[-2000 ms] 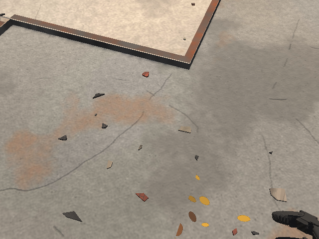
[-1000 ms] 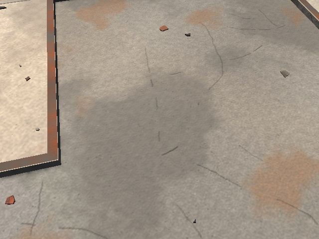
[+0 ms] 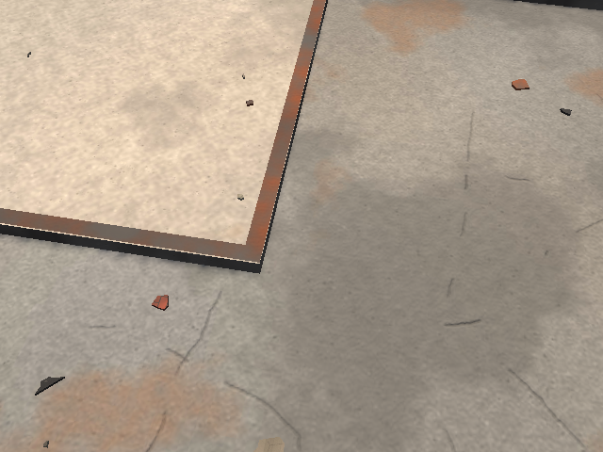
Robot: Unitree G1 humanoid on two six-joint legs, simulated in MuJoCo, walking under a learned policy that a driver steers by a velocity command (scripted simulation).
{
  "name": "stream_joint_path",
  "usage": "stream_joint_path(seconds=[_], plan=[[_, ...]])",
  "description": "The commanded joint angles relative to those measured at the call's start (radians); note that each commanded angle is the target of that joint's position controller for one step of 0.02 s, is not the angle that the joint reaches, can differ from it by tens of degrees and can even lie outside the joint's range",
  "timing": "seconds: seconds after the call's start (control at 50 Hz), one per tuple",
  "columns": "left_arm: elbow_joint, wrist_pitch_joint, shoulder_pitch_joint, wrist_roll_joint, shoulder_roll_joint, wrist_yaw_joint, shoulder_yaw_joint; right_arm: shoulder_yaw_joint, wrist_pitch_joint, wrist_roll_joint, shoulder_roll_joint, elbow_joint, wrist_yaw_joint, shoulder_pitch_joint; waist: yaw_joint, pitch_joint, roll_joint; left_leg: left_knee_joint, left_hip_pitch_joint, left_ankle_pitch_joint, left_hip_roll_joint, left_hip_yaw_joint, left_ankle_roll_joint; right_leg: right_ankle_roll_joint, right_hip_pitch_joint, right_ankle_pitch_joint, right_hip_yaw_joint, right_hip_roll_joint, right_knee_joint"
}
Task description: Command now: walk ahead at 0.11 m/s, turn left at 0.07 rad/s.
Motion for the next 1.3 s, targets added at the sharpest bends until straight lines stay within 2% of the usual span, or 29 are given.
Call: stream_joint_path(seconds=[0.02, 0.08, 0.14, 0.16, 0.18, 0.2, 0.22, 0.3, 0.4, 0.48, 0.54, 0.56, 0.58, 0.6, 0.62, 0.64, 0.68, 0.76, 0.86, 0.96, 1.0, 1.02, 1.04, 1.06, 1.08, 1.1, 1.14, 1.22, 1.3], plan=[[-0.046, -0.015, 0.028, -0.008, 0.065, -0.015, 0.005, -0.030, -0.015, -0.006, -0.144, -0.037, 0.001, 0.000, -0.023, -0.133, 0.212, -0.213, 0.025, -0.313, 0.245, -0.234, 0.164, -0.012, 0.125, 0.007, -0.053, 0.005, -0.098], [-0.045, -0.034, 0.030, -0.023, 0.083, -0.025, 0.005, -0.035, -0.021, 0.004, -0.182, -0.013, 0.006, 0.017, -0.019, -0.056, 0.178, -0.234, -0.007, -0.495, 0.287, -0.283, 0.153, -0.073, 0.141, -0.027, -0.080, 0.016, -0.196], [0.021, -0.055, 0.159, -0.022, 0.055, -0.033, -0.002, -0.023, -0.032, 0.019, -0.144, -0.007, 0.004, -0.028, 0.052, -0.023, 0.116, -0.150, -0.093, -0.502, 0.235, -0.189, 0.097, -0.154, 0.309, 0.021, -0.090, 0.033, -0.406], [0.043, -0.064, 0.234, -0.018, 0.075, -0.033, 0.001, -0.009, -0.041, 0.013, -0.093, -0.023, 0.005, -0.061, 0.071, -0.022, 0.024, 0.030, -0.169, -0.432, 0.171, -0.102, 0.048, -0.199, 0.376, -0.066, 0.070, -0.060, -0.492], [0.053, -0.070, 0.297, -0.017, 0.181, -0.031, 0.027, -0.002, -0.063, 0.009, -0.047, -0.062, 0.011, -0.088, 0.064, -0.006, -0.183, 0.325, -0.360, -0.333, 0.017, 0.094, -0.041, -0.319, 0.437, -0.307, 0.444, -0.247, -0.642], [0.037, -0.082, 0.283, 0.006, 0.216, -0.038, 0.037, -0.020, -0.090, 0.033, -0.110, -0.088, 0.010, -0.148, 0.092, 0.081, -0.213, 0.454, -0.498, -0.396, 0.015, 0.028, -0.039, -0.409, 0.400, -0.376, 0.702, -0.349, -0.775], [0.022, -0.096, 0.237, 0.011, 0.173, -0.032, 0.026, -0.032, -0.107, 0.050, -0.138, -0.081, 0.015, -0.131, 0.058, 0.112, -0.168, 0.516, -0.534, -0.308, 0.071, -0.029, -0.032, -0.390, 0.404, -0.344, 0.651, -0.332, -0.765], [0.021, -0.095, 0.266, -0.020, 0.097, -0.015, 0.008, -0.030, -0.130, 0.004, -0.094, -0.056, 0.035, -0.156, 0.067, 0.029, -0.094, 0.409, -0.488, -0.043, 0.090, 0.001, -0.064, -0.289, 0.497, 0.042, 0.365, -0.183, -0.723], [0.011, -0.073, 0.307, -0.023, 0.129, 0.002, 0.025, -0.011, -0.132, 0.020, -0.032, -0.072, 0.052, -0.239, 0.096, 0.019, -0.119, 0.146, -0.265, 0.085, 0.035, 0.042, -0.116, -0.271, 0.358, 0.183, 0.245, -0.118, -0.690], [0.002, -0.064, 0.307, -0.038, 0.158, 0.000, 0.039, -0.024, -0.138, 0.035, -0.081, -0.080, 0.053, -0.232, 0.078, 0.019, -0.143, 0.050, -0.115, 0.082, 0.038, 0.017, -0.107, -0.255, 0.305, 0.158, 0.319, -0.152, -0.647], [-0.021, -0.060, 0.259, -0.031, 0.129, -0.003, 0.033, -0.057, -0.145, 0.033, -0.147, -0.035, 0.035, -0.044, -0.031, -0.065, -0.142, -0.028, 0.154, 0.055, 0.050, 0.024, -0.049, -0.199, 0.264, 0.336, 0.304, -0.105, -0.466], [-0.044, -0.062, 0.240, -0.014, 0.074, -0.008, 0.015, -0.074, -0.147, 0.020, -0.197, -0.011, 0.025, 0.118, -0.105, -0.201, -0.070, -0.017, 0.401, 0.007, 0.177, -0.090, 0.007, -0.162, 0.157, 0.282, 0.245, -0.039, -0.205], [-0.089, -0.074, 0.311, -0.020, -0.034, -0.004, -0.015, -0.091, -0.136, -0.007, -0.293, 0.015, 0.023, 0.242, -0.087, -0.362, 0.255, -0.094, 0.715, -0.196, 0.431, -0.511, 0.135, -0.096, -0.156, -0.110, 0.117, 0.109, 0.154], [-0.082, -0.083, 0.367, -0.054, 0.038, -0.002, -0.003, -0.076, -0.133, -0.006, -0.241, 0.025, 0.032, 0.228, -0.056, -0.341, 0.353, -0.203, 0.670, -0.388, 0.499, -0.754, 0.195, -0.085, -0.297, -0.202, 0.135, 0.061, 0.352], [-0.072, -0.080, 0.293, -0.062, 0.112, -0.006, 0.017, -0.053, -0.130, 0.003, -0.153, 0.014, 0.030, 0.160, -0.059, -0.191, 0.235, -0.214, 0.549, -0.392, 0.462, -0.608, 0.167, -0.088, -0.345, -0.114, 0.129, 0.005, 0.414], [-0.074, -0.076, 0.224, -0.050, 0.122, -0.009, 0.019, -0.042, -0.125, 0.006, -0.116, 0.016, 0.026, 0.118, -0.054, -0.107, 0.150, -0.209, 0.434, -0.255, 0.411, -0.431, 0.138, -0.088, -0.321, -0.034, 0.096, -0.034, 0.401], [-0.086, -0.070, 0.168, -0.033, 0.093, -0.019, 0.021, -0.029, -0.122, -0.008, -0.074, 0.033, 0.023, 0.069, -0.020, -0.040, 0.131, -0.246, 0.286, -0.044, 0.334, -0.244, 0.111, -0.091, -0.258, 0.056, 0.090, -0.080, 0.333], [-0.129, -0.050, 0.109, -0.031, 0.034, -0.036, 0.004, -0.040, -0.139, 0.004, -0.101, 0.068, 0.021, 0.069, -0.002, -0.001, 0.109, -0.312, 0.216, 0.138, 0.335, -0.085, 0.138, -0.076, -0.267, 0.115, 0.059, -0.099, 0.231], [-0.171, -0.069, -0.024, -0.022, 0.008, -0.062, -0.019, -0.046, -0.133, 0.012, -0.147, 0.102, 0.020, 0.087, -0.035, 0.024, 0.071, -0.332, 0.202, 0.232, 0.301, 0.078, 0.125, -0.082, -0.199, 0.344, 0.009, -0.074, -0.078], [-0.226, -0.080, -0.146, -0.023, 0.036, -0.084, -0.017, -0.055, -0.108, 0.042, -0.203, 0.157, 0.023, 0.177, -0.048, 0.047, 0.067, -0.289, 0.330, 0.354, 0.349, 0.115, 0.101, -0.138, -0.138, 0.304, -0.048, -0.022, -0.269], [-0.218, -0.079, -0.069, -0.014, 0.081, -0.082, 0.007, -0.055, -0.093, 0.045, -0.227, 0.173, 0.020, 0.188, 0.022, -0.030, 0.097, -0.128, 0.365, 0.678, 0.344, 0.138, 0.078, -0.177, 0.033, 0.239, -0.094, 0.036, -0.313], [-0.175, -0.076, 0.080, -0.012, 0.118, -0.076, 0.031, -0.046, -0.085, 0.047, -0.218, 0.180, 0.017, 0.186, 0.110, -0.115, 0.093, 0.048, 0.310, 0.770, 0.309, 0.166, 0.055, -0.207, 0.253, 0.282, -0.119, 0.069, -0.361], [-0.136, -0.068, 0.242, -0.008, 0.176, -0.059, 0.056, -0.024, -0.089, 0.033, -0.177, 0.170, 0.015, 0.191, 0.183, -0.221, 0.064, 0.297, 0.110, 0.577, 0.265, 0.170, 0.017, -0.243, 0.555, 0.324, -0.020, -0.017, -0.320], [-0.127, -0.069, 0.298, 0.007, 0.288, -0.048, 0.070, 0.023, -0.102, 0.012, -0.039, 0.133, 0.027, 0.307, 0.111, -0.391, -0.204, 0.719, -0.274, -0.194, 0.092, 0.147, -0.051, -0.404, 0.896, 0.161, 0.490, -0.337, -0.383], [-0.144, -0.074, 0.318, 0.007, 0.207, -0.049, 0.049, 0.004, -0.122, 0.036, -0.123, 0.158, 0.031, 0.255, 0.163, -0.491, -0.139, 0.865, -0.336, -0.414, 0.054, -0.060, -0.046, -0.421, 0.875, 0.140, 0.691, -0.392, -0.514], [-0.129, -0.082, 0.261, 0.008, 0.166, -0.053, 0.031, -0.018, -0.126, 0.068, -0.180, 0.117, 0.033, 0.160, 0.153, -0.313, -0.109, 0.896, -0.421, -0.357, 0.100, -0.065, -0.040, -0.366, 0.755, 0.194, 0.504, -0.353, -0.530], [-0.112, -0.094, 0.151, 0.002, 0.104, -0.057, 0.015, -0.013, -0.120, 0.043, -0.147, 0.108, 0.025, 0.107, 0.076, -0.145, -0.061, 0.777, -0.390, -0.211, 0.180, -0.029, -0.044, -0.312, 0.507, 0.323, 0.269, -0.266, -0.573], [-0.086, -0.136, 0.072, 0.008, 0.062, -0.056, 0.013, -0.011, -0.061, 0.041, -0.080, 0.142, 0.020, 0.178, -0.006, -0.074, -0.058, 0.708, -0.264, -0.082, 0.213, -0.042, -0.071, -0.305, 0.306, 0.357, 0.086, -0.230, -0.721], [-0.041, -0.144, 0.087, 0.017, 0.079, -0.038, 0.024, -0.011, -0.053, 0.032, -0.066, 0.110, 0.020, 0.082, 0.007, -0.004, -0.038, 0.535, -0.363, 0.098, 0.205, -0.067, -0.087, -0.280, 0.332, 0.390, -0.053, -0.213, -0.765]])
Velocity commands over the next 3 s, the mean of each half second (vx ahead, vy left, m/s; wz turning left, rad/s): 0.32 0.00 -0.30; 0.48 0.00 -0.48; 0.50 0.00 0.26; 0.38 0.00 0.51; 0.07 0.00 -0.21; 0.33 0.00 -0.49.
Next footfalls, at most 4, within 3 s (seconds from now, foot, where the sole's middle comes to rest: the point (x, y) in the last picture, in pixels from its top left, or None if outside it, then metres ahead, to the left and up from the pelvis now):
0.16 right None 0.03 -0.13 -0.78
0.56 left None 0.32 0.09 -0.78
1.04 right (434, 434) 0.49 -0.29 -0.78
1.58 left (362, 292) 0.85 -0.15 -0.78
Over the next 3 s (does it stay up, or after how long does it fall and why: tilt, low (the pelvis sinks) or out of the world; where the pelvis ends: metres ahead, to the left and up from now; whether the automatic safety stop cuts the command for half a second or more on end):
stays up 1.07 -0.34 -0.01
